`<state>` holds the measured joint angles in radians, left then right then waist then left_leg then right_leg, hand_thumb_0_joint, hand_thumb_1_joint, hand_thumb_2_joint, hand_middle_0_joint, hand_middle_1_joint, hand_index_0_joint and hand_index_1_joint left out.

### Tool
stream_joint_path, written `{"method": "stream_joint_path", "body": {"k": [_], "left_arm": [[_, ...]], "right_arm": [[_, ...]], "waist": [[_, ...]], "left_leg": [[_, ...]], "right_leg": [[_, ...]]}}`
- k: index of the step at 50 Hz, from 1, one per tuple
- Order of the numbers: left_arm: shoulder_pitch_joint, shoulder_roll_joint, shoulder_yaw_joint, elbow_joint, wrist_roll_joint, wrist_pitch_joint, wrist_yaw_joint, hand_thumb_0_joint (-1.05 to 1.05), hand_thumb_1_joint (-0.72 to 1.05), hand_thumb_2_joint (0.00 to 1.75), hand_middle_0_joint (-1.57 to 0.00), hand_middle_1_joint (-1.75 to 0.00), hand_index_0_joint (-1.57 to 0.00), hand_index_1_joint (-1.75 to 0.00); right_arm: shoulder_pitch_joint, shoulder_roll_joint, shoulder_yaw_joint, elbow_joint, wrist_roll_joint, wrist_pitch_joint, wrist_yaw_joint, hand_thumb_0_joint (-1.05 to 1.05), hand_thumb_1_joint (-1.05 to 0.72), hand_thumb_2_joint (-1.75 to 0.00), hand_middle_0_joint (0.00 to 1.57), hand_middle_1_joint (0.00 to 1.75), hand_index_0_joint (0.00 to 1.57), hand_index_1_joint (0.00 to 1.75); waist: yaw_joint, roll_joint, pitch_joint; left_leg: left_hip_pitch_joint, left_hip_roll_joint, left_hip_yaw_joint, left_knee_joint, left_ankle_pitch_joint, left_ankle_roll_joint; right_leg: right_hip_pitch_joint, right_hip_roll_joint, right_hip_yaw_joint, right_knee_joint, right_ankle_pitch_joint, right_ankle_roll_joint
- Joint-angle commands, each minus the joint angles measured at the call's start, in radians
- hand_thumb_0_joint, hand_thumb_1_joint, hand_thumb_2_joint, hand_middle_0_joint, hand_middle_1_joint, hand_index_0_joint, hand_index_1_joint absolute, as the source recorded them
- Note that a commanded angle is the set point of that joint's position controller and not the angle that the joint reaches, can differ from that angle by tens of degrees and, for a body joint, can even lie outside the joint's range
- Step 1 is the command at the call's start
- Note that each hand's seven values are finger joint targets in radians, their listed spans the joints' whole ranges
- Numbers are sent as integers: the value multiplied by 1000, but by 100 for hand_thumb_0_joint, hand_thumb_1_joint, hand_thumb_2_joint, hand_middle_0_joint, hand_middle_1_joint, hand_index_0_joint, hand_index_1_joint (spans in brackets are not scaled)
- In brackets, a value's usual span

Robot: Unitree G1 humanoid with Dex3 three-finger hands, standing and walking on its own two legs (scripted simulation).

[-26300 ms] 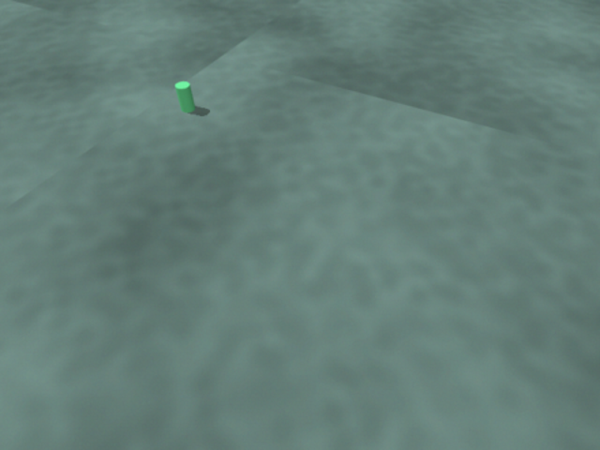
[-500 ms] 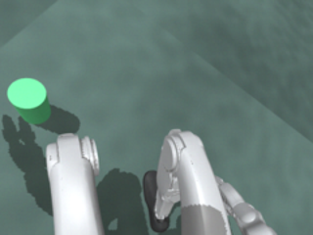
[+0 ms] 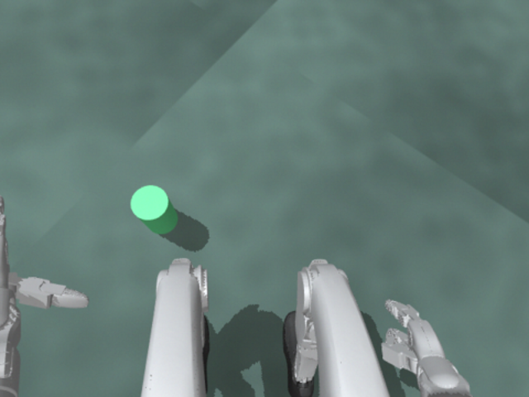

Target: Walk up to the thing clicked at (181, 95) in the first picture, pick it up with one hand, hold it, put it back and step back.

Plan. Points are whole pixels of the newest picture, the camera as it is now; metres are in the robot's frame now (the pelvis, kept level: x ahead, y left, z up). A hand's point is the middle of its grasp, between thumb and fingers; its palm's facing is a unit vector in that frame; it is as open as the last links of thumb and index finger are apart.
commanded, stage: home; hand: left
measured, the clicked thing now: (156, 211) +0.47 +0.25 -0.41
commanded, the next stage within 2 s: none
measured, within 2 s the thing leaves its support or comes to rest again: neither
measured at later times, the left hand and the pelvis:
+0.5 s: hand (7, 288) +0.25 +0.24 +0.12, palm faces +0.19 -0.92 -0.35, open 17.4 cm; pelvis +0.07 +0.01 +0.20, yaw +4 degrees
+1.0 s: hand out of the picture +0.23 +0.20 +0.18, palm faces +0.19 -0.94 -0.29, open 17.6 cm; pelvis +0.08 +0.01 +0.24, yaw +5 degrees
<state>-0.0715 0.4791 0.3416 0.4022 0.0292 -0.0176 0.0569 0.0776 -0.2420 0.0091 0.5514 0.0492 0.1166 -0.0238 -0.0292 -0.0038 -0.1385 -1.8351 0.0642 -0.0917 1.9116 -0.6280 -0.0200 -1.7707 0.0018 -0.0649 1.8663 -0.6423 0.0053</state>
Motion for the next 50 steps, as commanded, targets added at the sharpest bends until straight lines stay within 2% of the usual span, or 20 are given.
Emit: {"method": "stream_joint_path", "body": {"k": [1,3,4,5,6,9,10,13,15,19,20,26,30,32,33,35,37,40,44,50], "left_arm": [[-6,214,75,-192,-21,0,62,0,-57,4,-5,-5,-5,-5],[59,128,11,-118,-24,28,64,0,-57,4,-5,-5,-5,-5],[25,154,23,-199,-26,31,70,0,-59,3,-5,-5,-5,-5],[38,137,7,-216,-28,39,75,0,-57,4,-5,-5,-5,-5],[80,106,-21,-178,-25,54,78,0,-56,5,-5,-5,-5,-5],[123,57,-66,-184,-28,87,91,0,-56,5,-5,-5,-5,-5],[107,63,-67,-222,-31,94,99,0,-56,5,-5,-5,-5,-5],[175,40,-90,-256,-29,127,117,0,-55,5,-5,-5,-5,-5],[245,-5,-129,-244,-31,152,125,0,-57,4,-5,-5,-5,-5],[283,-44,-187,-382,-34,186,140,0,-54,6,-5,-5,-5,-5],[314,-67,-210,-377,-34,198,141,0,-54,6,-5,-5,-5,-5],[443,-129,-286,-534,-39,239,149,0,-57,4,-5,-5,-5,-5],[535,-151,-300,-588,-37,253,144,0,-56,5,-5,-5,-5,-5],[554,-179,-323,-579,-37,256,135,0,-55,5,-5,-5,-5,-5],[533,-159,-302,-627,-36,251,133,0,-55,5,-5,-5,-5,-5],[569,-176,-316,-592,-33,250,126,0,-56,5,-5,-5,-5,-5],[540,-169,-303,-611,-34,244,119,0,-56,5,-5,-5,-5,-5],[518,-168,-300,-592,-29,234,109,0,-57,4,-5,-5,-5,-5],[493,-170,-299,-628,-28,231,106,0,-57,4,-5,-5,-5,-5],[509,-172,-295,-598,-30,230,103,0,-60,3,-5,-5,-5,-5]], "right_arm": [[70,-156,-71,-118,-3,-55,-53,0,-90,-90,20,30,20,30],[82,-151,-73,-109,-3,-73,-66,0,-90,-90,20,30,20,30],[102,-153,-74,-109,-5,-81,-70,0,-90,-90,20,30,20,30],[99,-141,-65,-121,-3,-89,-74,0,-90,-90,20,30,20,30],[110,-139,-64,-123,-4,-96,-78,0,-90,-90,20,30,20,30],[119,-128,-58,-123,-7,-118,-90,0,-90,-90,20,30,20,30],[122,-129,-56,-127,-6,-125,-95,0,-90,-90,20,30,20,30],[131,-121,-49,-139,-3,-139,-112,0,-90,-90,20,30,20,30],[133,-120,-48,-141,-3,-147,-123,0,-90,-90,20,30,20,30],[154,-96,-32,-160,-9,-163,-144,0,-90,-90,20,30,20,30],[157,-101,-35,-163,-10,-165,-151,0,-90,-90,20,30,20,30],[159,-81,-25,-204,-18,-192,-174,0,-90,-90,20,30,20,30],[159,-73,-23,-224,-26,-211,-179,0,-90,-90,20,30,20,30],[147,-80,-25,-231,-25,-219,-176,0,-90,-90,20,30,20,30],[152,-79,-27,-231,-28,-223,-174,0,-90,-90,20,30,20,30],[147,-78,-27,-235,-30,-231,-175,0,-90,-90,20,30,20,30],[146,-77,-27,-236,-33,-239,-172,0,-90,-90,20,30,20,30],[147,-81,-30,-231,-36,-251,-168,0,-90,-90,20,30,20,30],[148,-79,-30,-225,-40,-267,-167,0,-90,-90,20,30,20,30],[136,-80,-27,-217,-40,-275,-167,0,-90,-90,20,30,20,30]], "waist": [[2,96,-522],[-20,85,-446],[-14,98,-479],[-8,96,-486],[-21,78,-472],[-25,75,-423],[-13,88,-405],[-4,103,-371],[-2,93,-320],[-5,137,-285],[-18,130,-255],[-11,97,-168],[-3,67,-127],[-7,42,-64],[-1,54,-75],[-7,29,-64],[-8,21,-30],[-6,34,-24],[-3,71,-100],[6,59,-76]], "left_leg": [[528,-37,67,-363,93,51],[560,-36,70,-415,95,51],[619,-36,71,-441,137,49],[664,-37,72,-463,165,47],[690,-37,73,-484,214,48],[774,-39,73,-571,247,45],[803,-40,71,-612,224,42],[915,-42,71,-713,226,35],[967,-41,69,-773,246,32],[1106,-41,74,-875,331,23],[1124,-41,71,-904,319,24],[1215,-39,64,-1018,346,23],[1251,-37,58,-1056,405,20],[1248,-33,51,-1085,363,20],[1259,-30,46,-1093,369,17],[1265,-40,67,-1086,391,21],[1259,-43,73,-1091,372,23],[1264,-48,82,-1102,338,23],[1314,-50,85,-1099,383,19],[1305,-53,84,-1108,369,20]], "right_leg": [[467,21,51,-417,108,-27],[508,18,59,-479,112,-23],[556,16,52,-499,157,-25],[595,13,55,-526,187,-22],[645,12,53,-551,240,-19],[724,8,51,-630,272,-20],[741,7,47,-658,243,-23],[825,6,34,-741,240,-25],[869,10,21,-784,258,-26],[975,9,12,-869,337,-22],[991,12,7,-894,327,-21],[1111,21,-15,-995,353,-18],[1164,27,-25,-1025,396,-19],[1156,30,-28,-1046,356,-17],[1171,28,-27,-1049,362,-17],[1190,28,-21,-1068,381,-12],[1193,24,-15,-1083,370,-9],[1186,22,-7,-1093,341,-10],[1229,17,4,-1090,385,-12],[1234,18,1,-1108,371,-11]]}}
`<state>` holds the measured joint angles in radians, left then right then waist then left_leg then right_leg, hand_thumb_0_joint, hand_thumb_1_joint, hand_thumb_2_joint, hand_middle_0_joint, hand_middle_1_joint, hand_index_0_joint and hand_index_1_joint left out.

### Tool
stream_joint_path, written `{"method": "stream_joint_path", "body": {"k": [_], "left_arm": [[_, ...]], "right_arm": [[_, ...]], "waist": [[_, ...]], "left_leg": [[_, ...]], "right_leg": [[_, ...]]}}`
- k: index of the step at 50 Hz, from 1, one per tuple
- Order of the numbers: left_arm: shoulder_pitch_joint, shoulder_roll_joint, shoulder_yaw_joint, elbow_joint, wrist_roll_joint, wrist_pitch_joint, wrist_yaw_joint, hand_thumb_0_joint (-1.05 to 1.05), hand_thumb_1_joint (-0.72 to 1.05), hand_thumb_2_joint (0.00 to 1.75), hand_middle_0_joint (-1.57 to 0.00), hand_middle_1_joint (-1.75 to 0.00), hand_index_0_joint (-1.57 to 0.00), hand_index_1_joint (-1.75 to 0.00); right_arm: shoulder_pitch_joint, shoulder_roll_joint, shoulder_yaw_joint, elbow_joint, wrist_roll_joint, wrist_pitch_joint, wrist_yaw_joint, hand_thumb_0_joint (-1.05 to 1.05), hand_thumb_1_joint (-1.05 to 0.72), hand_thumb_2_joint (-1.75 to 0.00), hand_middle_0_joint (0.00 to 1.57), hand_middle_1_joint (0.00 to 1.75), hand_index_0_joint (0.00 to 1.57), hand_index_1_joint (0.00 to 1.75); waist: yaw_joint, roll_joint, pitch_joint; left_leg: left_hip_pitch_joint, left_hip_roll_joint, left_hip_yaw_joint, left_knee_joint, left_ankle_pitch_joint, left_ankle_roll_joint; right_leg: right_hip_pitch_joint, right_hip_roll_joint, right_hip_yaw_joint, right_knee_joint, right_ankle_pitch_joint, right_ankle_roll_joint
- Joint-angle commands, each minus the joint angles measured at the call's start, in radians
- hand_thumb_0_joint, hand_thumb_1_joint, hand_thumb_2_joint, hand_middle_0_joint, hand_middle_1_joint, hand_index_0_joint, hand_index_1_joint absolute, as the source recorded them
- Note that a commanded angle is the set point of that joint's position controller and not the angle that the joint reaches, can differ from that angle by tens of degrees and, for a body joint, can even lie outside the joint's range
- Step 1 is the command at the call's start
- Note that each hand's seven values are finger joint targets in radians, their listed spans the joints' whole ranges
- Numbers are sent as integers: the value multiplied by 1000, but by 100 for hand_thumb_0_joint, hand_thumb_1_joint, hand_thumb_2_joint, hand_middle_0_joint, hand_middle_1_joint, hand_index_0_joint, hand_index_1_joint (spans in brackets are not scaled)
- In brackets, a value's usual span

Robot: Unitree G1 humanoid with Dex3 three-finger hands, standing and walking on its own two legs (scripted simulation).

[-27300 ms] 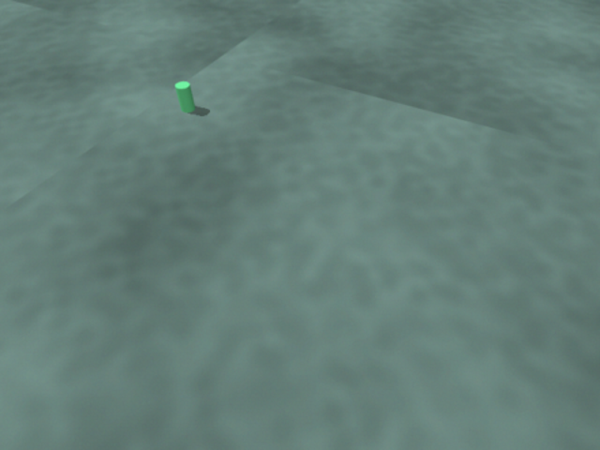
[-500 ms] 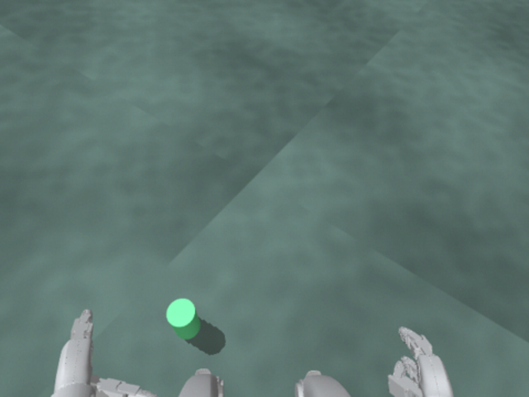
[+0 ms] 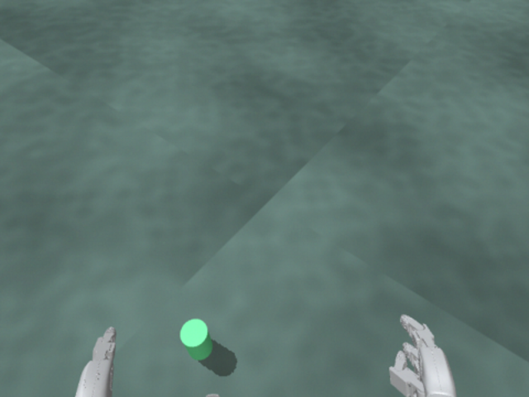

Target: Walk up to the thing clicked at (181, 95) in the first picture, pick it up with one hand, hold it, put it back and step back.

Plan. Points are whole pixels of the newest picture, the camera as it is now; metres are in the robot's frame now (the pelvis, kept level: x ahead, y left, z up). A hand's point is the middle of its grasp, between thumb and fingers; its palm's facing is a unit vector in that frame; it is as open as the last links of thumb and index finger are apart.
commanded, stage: home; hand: left
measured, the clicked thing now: (197, 340) +0.41 +0.21 -0.64
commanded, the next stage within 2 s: stand in 1.36 s
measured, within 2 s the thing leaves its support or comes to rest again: neither
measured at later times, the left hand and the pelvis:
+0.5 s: hand (146, 394) +0.16 +0.17 -0.06, palm faces +0.09 -0.95 -0.29, open 17.6 cm; pelvis -0.01 -0.01 +0.00, yaw +0 degrees
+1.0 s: hand out of the picture +0.16 +0.18 -0.06, palm faces +0.09 -0.95 -0.28, open 17.6 cm; pelvis -0.01 +0.00 +0.00, yaw +0 degrees
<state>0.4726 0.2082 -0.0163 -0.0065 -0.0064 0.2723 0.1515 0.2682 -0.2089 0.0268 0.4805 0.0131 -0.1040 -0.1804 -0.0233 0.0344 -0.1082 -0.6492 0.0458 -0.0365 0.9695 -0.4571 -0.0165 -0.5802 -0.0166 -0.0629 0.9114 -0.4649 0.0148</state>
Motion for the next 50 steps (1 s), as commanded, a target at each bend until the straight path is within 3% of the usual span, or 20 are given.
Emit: {"method": "stream_joint_path", "body": {"k": [1,4,5,8,13,16,17,28,32,33,35,38,42,46,49,50], "left_arm": [[-39,91,52,-188,6,-60,5,0,-58,4,-5,-5,-5,-5],[-8,102,68,-170,5,-58,4,0,-60,2,-5,-5,-5,-5],[-23,87,53,-163,4,-57,2,0,-60,2,-5,-5,-5,-5],[-30,100,70,-168,3,-62,3,0,-59,3,-5,-5,-5,-5],[-31,99,65,-170,5,-72,0,0,-57,4,-5,-5,-5,-5],[-42,82,47,-164,6,-68,-5,0,-58,3,-5,-5,-5,-5],[-43,101,67,-160,4,-69,-2,0,-58,4,-5,-5,-5,-5],[-62,87,53,-163,4,-72,-7,0,-58,4,-5,-5,-5,-5],[-33,105,78,-142,5,-75,-6,0,-59,3,-5,-5,-5,-5],[-48,99,61,-151,4,-75,-9,0,-59,3,-5,-5,-5,-5],[-52,83,53,-153,4,-77,-11,0,-57,4,-5,-5,-5,-5],[-42,99,68,-159,6,-75,-7,0,-59,3,-5,-5,-5,-5],[-67,86,49,-160,5,-79,-8,0,-59,3,-5,-5,-5,-5],[-49,97,66,-147,5,-80,-5,0,-58,4,-5,-5,-5,-5],[-65,81,46,-161,5,-84,-8,0,-58,4,-5,-5,-5,-5],[-54,96,64,-159,7,-84,-4,0,-59,3,-5,-5,-5,-5]], "right_arm": [[-54,-116,-46,-145,-4,-54,-11,0,-90,-90,20,30,20,30],[-52,-115,-45,-140,-4,-56,-10,0,-90,-90,20,30,20,30],[-59,-117,-46,-143,-2,-59,-9,0,-90,-90,20,30,20,30],[-63,-115,-46,-140,-2,-61,-8,0,-90,-90,20,30,20,30],[-59,-113,-47,-142,-2,-62,-8,0,-90,-90,20,30,20,30],[-49,-119,-52,-140,-4,-71,-10,0,-90,-90,20,30,20,30],[-54,-118,-50,-136,-2,-70,-10,0,-90,-90,20,30,20,30],[-58,-116,-47,-124,-5,-78,-11,0,-90,-90,20,30,20,30],[-58,-115,-49,-130,-5,-77,-13,0,-90,-90,20,30,20,30],[-63,-114,-46,-127,-4,-76,-10,0,-90,-90,20,30,20,30],[-64,-115,-48,-130,-4,-81,-12,0,-90,-90,20,30,20,30],[-55,-115,-49,-121,-6,-85,-12,0,-90,-90,20,30,20,30],[-68,-117,-47,-123,-6,-89,-11,0,-90,-90,20,30,20,30],[-67,-119,-48,-128,-5,-89,-12,0,-90,-90,20,30,20,30],[-68,-117,-47,-123,-6,-94,-10,0,-90,-90,20,30,20,30],[-59,-122,-52,-124,-6,-96,-9,0,-90,-90,20,30,20,30]], "waist": [[-7,17,-110],[0,0,-99],[-6,-10,-80],[7,23,-71],[5,-2,-90],[-15,-20,-98],[-3,-14,-89],[-5,8,-71],[3,-33,-77],[4,0,-52],[-8,-16,-58],[-1,10,-81],[-2,10,-53],[4,-7,-47],[3,10,-52],[6,15,-89]], "left_leg": [[127,-34,32,-164,208,17],[118,-38,35,-158,211,21],[110,-38,36,-165,188,22],[108,-34,28,-186,157,17],[112,-36,36,-172,173,21],[122,-34,38,-164,188,24],[114,-38,42,-162,184,25],[120,-32,33,-189,144,21],[105,-37,40,-175,160,26],[100,-39,43,-181,137,24],[115,-36,44,-182,126,24],[124,-33,36,-186,152,21],[117,-30,30,-203,106,20],[100,-33,33,-204,75,22],[109,-28,22,-216,62,18],[124,-25,18,-212,97,17]], "right_leg": [[44,35,0,-154,205,-19],[50,32,3,-167,214,-14],[42,32,4,-170,196,-14],[34,37,-4,-165,154,-20],[42,33,4,-174,174,-17],[41,34,7,-169,198,-13],[43,30,10,-179,197,-12],[32,34,3,-172,144,-20],[47,30,7,-184,165,-14],[29,29,9,-188,142,-16],[26,30,10,-192,131,-15],[39,34,3,-175,155,-19],[18,37,-2,-177,106,-22],[12,35,0,-188,73,-21],[11,39,-6,-175,66,-24],[22,42,-8,-162,98,-25]]}}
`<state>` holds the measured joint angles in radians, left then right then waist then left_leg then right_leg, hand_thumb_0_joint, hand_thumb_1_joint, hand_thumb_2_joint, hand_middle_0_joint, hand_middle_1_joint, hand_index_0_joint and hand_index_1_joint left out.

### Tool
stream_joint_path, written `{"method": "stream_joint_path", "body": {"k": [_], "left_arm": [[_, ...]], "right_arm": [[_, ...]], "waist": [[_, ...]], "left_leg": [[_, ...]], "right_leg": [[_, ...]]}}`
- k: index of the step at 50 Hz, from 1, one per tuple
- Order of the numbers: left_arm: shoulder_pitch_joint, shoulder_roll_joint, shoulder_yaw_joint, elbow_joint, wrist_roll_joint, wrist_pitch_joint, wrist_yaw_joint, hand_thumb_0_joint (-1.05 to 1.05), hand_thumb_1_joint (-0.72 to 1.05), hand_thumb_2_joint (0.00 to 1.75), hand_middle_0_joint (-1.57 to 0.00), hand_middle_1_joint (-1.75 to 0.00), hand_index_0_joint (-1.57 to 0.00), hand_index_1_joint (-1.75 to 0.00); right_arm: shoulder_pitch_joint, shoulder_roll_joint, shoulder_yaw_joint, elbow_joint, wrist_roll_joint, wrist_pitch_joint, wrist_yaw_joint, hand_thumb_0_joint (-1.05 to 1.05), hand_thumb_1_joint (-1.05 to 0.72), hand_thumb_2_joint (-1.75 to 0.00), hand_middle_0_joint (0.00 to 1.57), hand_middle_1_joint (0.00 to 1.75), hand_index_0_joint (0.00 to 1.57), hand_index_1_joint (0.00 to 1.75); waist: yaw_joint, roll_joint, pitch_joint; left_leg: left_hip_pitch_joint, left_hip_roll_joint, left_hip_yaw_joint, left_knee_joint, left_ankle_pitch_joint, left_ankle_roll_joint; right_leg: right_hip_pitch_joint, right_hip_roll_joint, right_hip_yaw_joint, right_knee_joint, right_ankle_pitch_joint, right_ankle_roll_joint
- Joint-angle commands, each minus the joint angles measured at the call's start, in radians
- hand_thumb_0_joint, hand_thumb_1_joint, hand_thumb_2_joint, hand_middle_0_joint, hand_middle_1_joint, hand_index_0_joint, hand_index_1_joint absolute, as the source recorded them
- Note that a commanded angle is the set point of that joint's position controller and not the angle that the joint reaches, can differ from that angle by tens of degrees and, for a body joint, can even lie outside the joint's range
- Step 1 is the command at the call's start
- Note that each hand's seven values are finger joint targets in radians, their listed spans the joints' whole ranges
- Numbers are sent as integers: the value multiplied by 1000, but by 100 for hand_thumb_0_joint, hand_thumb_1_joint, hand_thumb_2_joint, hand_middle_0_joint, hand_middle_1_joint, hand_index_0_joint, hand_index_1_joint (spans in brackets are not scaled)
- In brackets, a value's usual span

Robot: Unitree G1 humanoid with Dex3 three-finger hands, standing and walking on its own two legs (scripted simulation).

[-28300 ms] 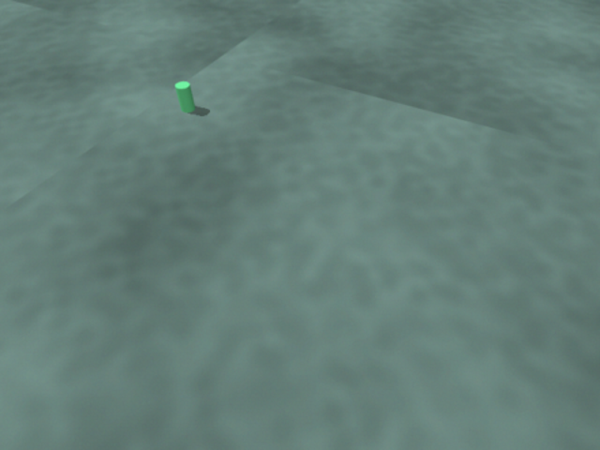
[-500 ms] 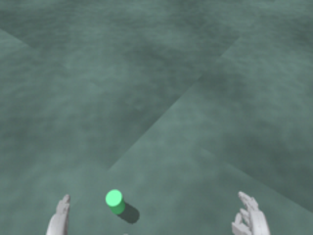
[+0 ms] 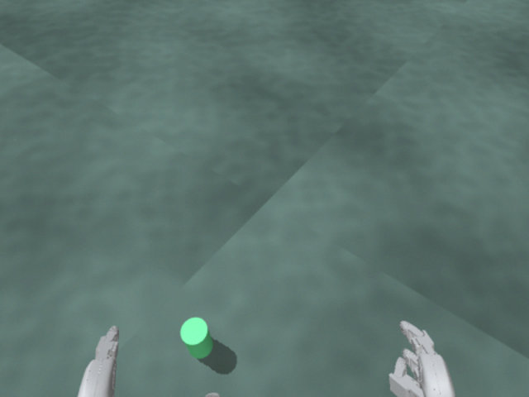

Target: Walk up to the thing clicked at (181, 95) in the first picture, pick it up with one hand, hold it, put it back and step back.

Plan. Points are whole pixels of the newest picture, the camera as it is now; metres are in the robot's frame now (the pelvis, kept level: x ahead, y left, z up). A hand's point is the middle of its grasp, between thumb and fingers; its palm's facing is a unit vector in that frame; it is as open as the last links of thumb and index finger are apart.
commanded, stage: home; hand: left
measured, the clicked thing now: (197, 338) +0.42 +0.21 -0.65
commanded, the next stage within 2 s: stand in 0.36 s
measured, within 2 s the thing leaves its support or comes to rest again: neither
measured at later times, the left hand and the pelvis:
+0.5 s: hand (146, 381) +0.18 +0.18 -0.06, palm faces +0.10 -0.95 -0.28, open 17.6 cm; pelvis +0.01 +0.00 +0.00, yaw +0 degrees
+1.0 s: hand out of the picture +0.13 +0.23 -0.11, palm faces -0.03 -0.94 -0.35, open 8.2 cm; pelvis +0.01 +0.00 +0.02, yaw +0 degrees
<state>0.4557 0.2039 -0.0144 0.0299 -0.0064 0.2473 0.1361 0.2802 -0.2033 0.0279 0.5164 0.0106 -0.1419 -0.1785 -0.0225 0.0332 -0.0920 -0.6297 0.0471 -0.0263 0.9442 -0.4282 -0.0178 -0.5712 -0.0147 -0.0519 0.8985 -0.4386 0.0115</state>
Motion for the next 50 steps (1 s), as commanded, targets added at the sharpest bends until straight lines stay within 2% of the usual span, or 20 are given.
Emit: {"method": "stream_joint_path", "body": {"k": [1,7,12,13,14,16,18,21,23,25,26,34,38,39,40,42,44,45,48,50], "left_arm": [[-18,99,60,-185,7,-59,10,0,-59,3,-5,-5,-5,-5],[-38,92,53,-189,10,-61,9,0,-59,3,-5,-5,-5,-5],[-22,97,62,-189,8,-59,9,0,-59,3,-5,-5,-5,-5],[-27,91,53,-183,7,-59,8,0,-59,3,-5,-5,-5,-5],[-22,110,75,-200,8,-59,9,0,-58,3,-5,-5,-5,-5],[-10,87,53,-183,8,-57,6,0,-60,3,-5,-5,-5,-4],[-18,98,62,-188,7,-56,8,0,-58,4,-5,-5,-5,-5],[-35,87,49,-191,6,-53,5,0,-59,3,-5,-5,-5,-5],[-15,94,64,-184,5,-55,8,0,-58,4,-5,-5,-5,-5],[-15,101,68,-195,6,-53,8,0,-42,20,-20,-21,-20,-21],[-23,93,60,-187,6,-52,7,0,-34,28,-20,-29,-20,-29],[-23,98,63,-196,4,-55,9,0,30,90,-20,-30,-20,-30],[-34,90,57,-181,7,-52,11,0,62,90,-20,-30,-20,-30],[-191,235,102,170,103,-160,-39,0,70,90,-20,-30,-20,-30],[-154,247,112,248,109,-202,-65,0,78,90,-20,-30,-20,-30],[-165,264,96,324,83,-252,-92,0,90,90,-20,-30,-20,-30],[-215,254,88,398,66,-266,-105,0,90,90,-20,-30,-20,-30],[-222,261,88,441,59,-270,-107,0,90,90,-20,-30,-20,-30],[-247,271,84,555,53,-282,-106,0,90,90,-20,-30,-20,-30],[-278,284,83,613,52,-289,-102,0,90,90,-20,-30,-20,-30]], "right_arm": [[-73,-123,-52,-160,-5,-56,-14,0,-90,-90,20,30,20,30],[-65,-122,-52,-155,-6,-57,-17,0,-90,-90,20,30,20,30],[-66,-121,-52,-154,-7,-58,-17,0,-90,-90,20,30,20,30],[-70,-120,-49,-151,-6,-57,-15,0,-90,-90,20,30,20,30],[-65,-122,-52,-155,-6,-57,-15,0,-90,-90,20,30,20,30],[-65,-123,-54,-154,-7,-54,-17,0,-90,-90,20,30,20,30],[-62,-124,-54,-152,-6,-53,-18,0,-90,-90,20,30,20,30],[-67,-121,-51,-148,-7,-51,-16,0,-90,-90,20,30,20,30],[-69,-120,-52,-149,-6,-51,-15,0,-90,-90,20,30,20,30],[-65,-120,-52,-154,-7,-48,-17,0,-90,-90,20,30,20,30],[-66,-123,-52,-154,-5,-50,-15,0,-90,-90,20,30,20,30],[-66,-122,-52,-154,-6,-49,-14,0,-90,-90,20,30,20,30],[-68,-126,-56,-152,-8,-50,-16,0,-90,-90,20,30,20,30],[-118,-258,-92,58,-118,23,44,0,-90,-90,20,30,20,30],[-98,-251,-102,95,-128,52,79,0,-90,-90,20,30,20,30],[-109,-247,-104,115,-96,72,110,0,-90,-90,20,30,20,30],[-106,-241,-102,143,-74,76,139,0,-90,-90,20,30,20,30],[-119,-239,-105,157,-64,76,148,0,-90,-90,20,30,20,30],[-136,-242,-108,218,-63,84,160,0,-90,-90,20,30,20,30],[-133,-244,-107,256,-62,94,162,0,-90,-90,20,30,20,30]], "waist": [[10,5,-98],[-4,-8,-107],[3,-13,-110],[5,-9,-77],[12,18,-121],[-2,-26,-117],[1,-27,-120],[0,-2,-93],[8,3,-94],[5,-13,-114],[0,-24,-95],[1,-6,-111],[1,0,-101],[37,-77,37],[39,-104,-29],[29,-65,-41],[35,-50,-10],[34,-65,-26],[35,-48,-17],[26,-50,23]], "left_leg": [[90,-33,15,-175,91,19],[105,-32,26,-157,118,23],[101,-33,22,-153,135,24],[88,-35,24,-161,111,23],[109,-33,24,-158,140,21],[110,-31,24,-145,175,24],[109,-34,29,-138,194,26],[110,-33,26,-154,166,23],[105,-34,27,-156,155,21],[110,-35,29,-146,176,25],[107,-33,29,-150,164,25],[114,-36,30,-144,183,24],[109,-31,22,-159,156,21],[134,5,-40,-198,288,56],[191,5,-10,-176,284,81],[224,0,-37,-201,285,89],[243,-7,-39,-249,196,86],[273,-8,-36,-251,223,80],[320,-6,-37,-290,271,74],[322,-6,-37,-329,244,70]], "right_leg": [[20,37,-18,-155,90,-20],[17,32,-6,-157,121,-16],[31,32,-10,-156,136,-15],[18,32,-10,-158,113,-15],[29,33,-8,-151,138,-18],[39,33,-10,-152,174,-13],[45,29,-3,-154,203,-11],[31,30,-8,-153,166,-15],[36,29,-8,-158,153,-17],[45,28,-5,-161,179,-13],[36,29,-6,-162,169,-13],[47,26,-5,-158,190,-13],[32,33,-15,-150,157,-17],[161,-60,85,-185,211,-74],[174,-77,113,-186,250,-96],[198,-86,148,-203,287,-106],[177,-87,142,-237,197,-89],[194,-90,139,-253,222,-86],[225,-95,132,-295,271,-69],[242,-103,139,-341,249,-63]]}}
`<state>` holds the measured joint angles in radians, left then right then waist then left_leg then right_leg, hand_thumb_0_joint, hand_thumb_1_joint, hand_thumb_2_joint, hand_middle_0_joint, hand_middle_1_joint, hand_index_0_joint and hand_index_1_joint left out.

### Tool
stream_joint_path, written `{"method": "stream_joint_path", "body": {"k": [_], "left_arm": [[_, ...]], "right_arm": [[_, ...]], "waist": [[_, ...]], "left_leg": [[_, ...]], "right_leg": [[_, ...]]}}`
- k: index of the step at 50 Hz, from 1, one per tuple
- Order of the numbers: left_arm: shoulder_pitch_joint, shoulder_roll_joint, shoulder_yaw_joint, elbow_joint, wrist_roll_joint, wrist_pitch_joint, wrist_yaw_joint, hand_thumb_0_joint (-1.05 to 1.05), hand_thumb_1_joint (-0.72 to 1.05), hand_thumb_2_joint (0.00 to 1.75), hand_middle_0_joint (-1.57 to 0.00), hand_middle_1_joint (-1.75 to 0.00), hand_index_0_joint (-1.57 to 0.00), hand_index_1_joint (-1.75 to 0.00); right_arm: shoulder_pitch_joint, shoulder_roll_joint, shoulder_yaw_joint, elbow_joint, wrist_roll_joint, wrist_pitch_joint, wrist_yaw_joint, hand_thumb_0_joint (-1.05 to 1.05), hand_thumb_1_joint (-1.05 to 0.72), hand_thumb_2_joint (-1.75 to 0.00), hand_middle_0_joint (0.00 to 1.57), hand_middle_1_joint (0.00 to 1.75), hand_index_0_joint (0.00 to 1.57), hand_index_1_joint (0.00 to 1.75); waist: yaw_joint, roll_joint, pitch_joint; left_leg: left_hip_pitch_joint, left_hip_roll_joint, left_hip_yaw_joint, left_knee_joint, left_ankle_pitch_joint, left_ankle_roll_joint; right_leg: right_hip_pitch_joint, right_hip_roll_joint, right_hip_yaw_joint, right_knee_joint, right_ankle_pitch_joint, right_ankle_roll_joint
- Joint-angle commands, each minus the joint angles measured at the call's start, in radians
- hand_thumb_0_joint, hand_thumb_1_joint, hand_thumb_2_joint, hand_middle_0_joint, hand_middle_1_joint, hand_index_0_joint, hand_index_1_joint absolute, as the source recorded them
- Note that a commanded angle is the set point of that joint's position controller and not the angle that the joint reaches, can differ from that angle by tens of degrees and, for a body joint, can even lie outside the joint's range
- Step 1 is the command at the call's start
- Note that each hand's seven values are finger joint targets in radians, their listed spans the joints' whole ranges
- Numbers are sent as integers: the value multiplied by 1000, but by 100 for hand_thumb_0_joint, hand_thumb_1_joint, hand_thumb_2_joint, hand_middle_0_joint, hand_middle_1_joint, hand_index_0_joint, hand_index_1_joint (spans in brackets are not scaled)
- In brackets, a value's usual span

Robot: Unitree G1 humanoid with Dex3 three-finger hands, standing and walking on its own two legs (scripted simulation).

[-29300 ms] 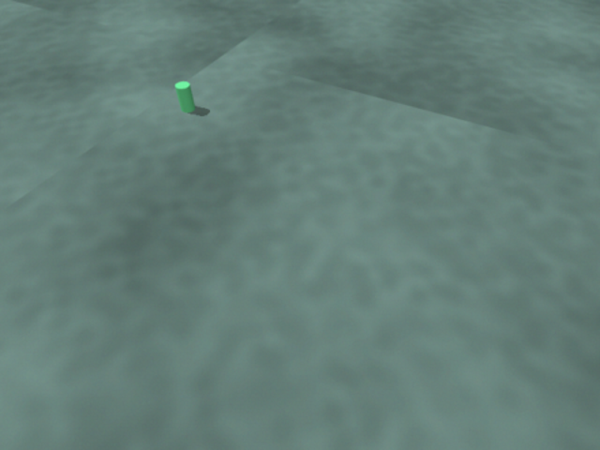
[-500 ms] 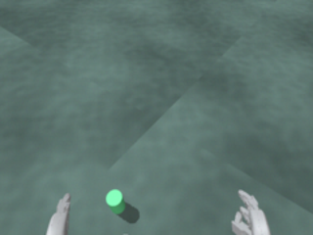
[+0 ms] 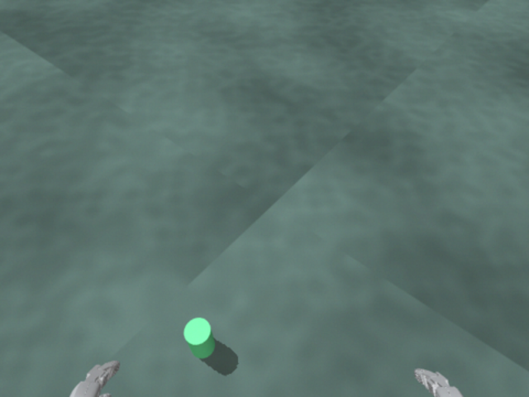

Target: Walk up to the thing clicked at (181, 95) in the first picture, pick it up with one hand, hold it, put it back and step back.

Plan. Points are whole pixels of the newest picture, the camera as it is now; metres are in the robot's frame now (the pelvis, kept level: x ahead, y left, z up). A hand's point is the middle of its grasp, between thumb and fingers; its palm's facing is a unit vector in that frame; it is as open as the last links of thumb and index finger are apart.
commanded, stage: stand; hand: left
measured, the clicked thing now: (200, 338) +0.41 +0.21 -0.67
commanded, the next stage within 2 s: step back in 1.98 s
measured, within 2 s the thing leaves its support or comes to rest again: neither
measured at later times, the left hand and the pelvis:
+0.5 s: hand out of the picture +0.03 +0.27 -0.13, palm faces -0.03 -0.94 -0.34, open 7.4 cm; pelvis -0.02 +0.02 +0.03, yaw +0 degrees
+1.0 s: hand out of the picture +0.03 +0.25 -0.12, palm faces -0.04 -0.94 -0.34, open 7.4 cm; pelvis -0.02 +0.01 +0.04, yaw +0 degrees
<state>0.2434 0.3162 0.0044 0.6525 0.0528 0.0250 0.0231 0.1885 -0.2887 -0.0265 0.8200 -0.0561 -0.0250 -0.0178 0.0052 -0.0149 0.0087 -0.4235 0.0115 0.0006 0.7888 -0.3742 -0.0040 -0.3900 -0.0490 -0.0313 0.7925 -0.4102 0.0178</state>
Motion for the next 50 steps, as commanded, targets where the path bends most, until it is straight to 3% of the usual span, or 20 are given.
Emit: {"method": "stream_joint_path", "body": {"k": [1,5,8,11,14,16,18,22,25,31,34,41,46,50], "left_arm": [[-68,169,63,17,-10,-69,11,0,90,90,-20,-30,-20,-30],[-70,167,55,127,-20,-64,12,0,90,90,-20,-30,-20,-30],[-76,177,50,195,-23,-63,12,0,90,90,-20,-30,-20,-30],[-75,184,45,257,-26,-58,13,0,90,90,-20,-30,-20,-30],[-83,188,39,307,-27,-50,9,0,90,90,-20,-30,-20,-30],[-87,190,35,335,-25,-50,9,0,90,90,-20,-30,-20,-30],[-86,193,32,358,-23,-50,7,0,90,90,-20,-30,-20,-30],[-84,192,29,394,-23,-50,4,0,90,90,-20,-30,-20,-30],[-94,203,29,410,-21,-53,5,0,90,90,-20,-30,-20,-30],[-104,208,27,427,-25,-57,4,0,90,90,-20,-30,-20,-30],[-95,212,26,437,-24,-56,3,0,90,90,-20,-30,-20,-30],[-110,216,27,441,-28,-55,1,0,90,90,-20,-30,-20,-30],[-103,218,28,445,-30,-55,-3,0,90,90,-20,-30,-20,-30],[-113,217,31,446,-32,-59,-2,0,90,90,-20,-30,-20,-30]], "right_arm": [[-40,-157,-52,-30,5,-21,3,0,-90,-90,20,30,20,30],[-45,-178,-46,37,8,-13,1,0,-90,-90,20,30,20,30],[-41,-191,-44,85,17,-10,0,0,-90,-90,20,30,20,30],[-57,-203,-39,130,20,-8,-3,0,-90,-90,20,30,20,30],[-73,-219,-37,164,23,-3,-4,0,-90,-90,20,30,20,30],[-66,-222,-37,185,25,0,-4,0,-90,-90,20,30,20,30],[-69,-231,-38,202,26,7,-2,0,-90,-90,20,30,20,30],[-83,-231,-38,222,29,5,0,0,-90,-90,20,30,20,30],[-78,-230,-38,237,30,9,3,0,-90,-90,20,30,20,30],[-90,-223,-33,254,33,7,8,0,-90,-90,20,30,20,30],[-90,-225,-31,262,34,12,11,0,-90,-90,20,30,20,30],[-91,-228,-27,269,35,12,12,0,-90,-90,20,30,20,30],[-90,-233,-27,273,37,9,12,0,-90,-90,20,30,20,30],[-95,-236,-25,277,40,6,11,0,-90,-90,20,30,20,30]], "waist": [[-1,13,-86],[5,40,-34],[3,33,-53],[12,48,-32],[13,53,20],[6,43,25],[5,46,54],[7,56,36],[1,17,47],[-2,7,37],[-2,5,68],[-7,20,53],[-5,11,43],[-6,15,6]], "left_leg": [[143,36,-69,-188,220,57],[164,63,-103,-311,189,52],[199,68,-100,-345,277,43],[226,78,-110,-395,292,38],[209,86,-131,-481,151,35],[222,88,-126,-496,143,32],[184,86,-134,-523,55,30],[213,93,-140,-548,39,29],[210,84,-127,-535,44,29],[253,87,-118,-523,101,29],[224,84,-119,-533,47,28],[232,87,-110,-523,59,29],[243,88,-107,-521,78,27],[278,98,-100,-506,153,32]], "right_leg": [[75,-65,109,-237,252,-64],[123,-49,86,-291,206,-50],[205,-62,86,-335,277,-49],[233,-61,78,-375,266,-38],[230,-54,66,-404,201,-31],[235,-61,71,-426,198,-29],[239,-56,70,-445,143,-25],[236,-58,66,-454,160,-23],[224,-67,80,-484,118,-21],[206,-79,91,-503,126,-24],[189,-72,91,-518,73,-20],[185,-79,106,-521,64,-27],[188,-79,110,-524,75,-31],[220,-84,111,-517,170,-33]]}}
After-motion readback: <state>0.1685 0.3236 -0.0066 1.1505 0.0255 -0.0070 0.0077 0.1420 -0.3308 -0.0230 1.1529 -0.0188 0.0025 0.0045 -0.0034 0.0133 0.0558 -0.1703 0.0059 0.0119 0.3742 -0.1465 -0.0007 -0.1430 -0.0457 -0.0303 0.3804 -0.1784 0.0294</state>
